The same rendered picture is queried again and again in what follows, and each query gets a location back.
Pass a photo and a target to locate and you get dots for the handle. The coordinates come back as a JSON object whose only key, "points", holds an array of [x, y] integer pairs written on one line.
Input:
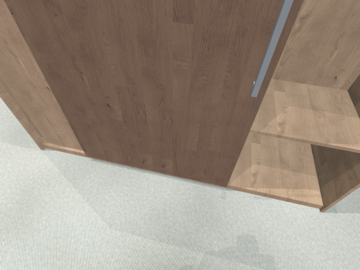
{"points": [[282, 16]]}

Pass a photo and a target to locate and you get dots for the wardrobe door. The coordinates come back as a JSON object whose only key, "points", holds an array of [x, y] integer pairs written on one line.
{"points": [[24, 81], [162, 85]]}

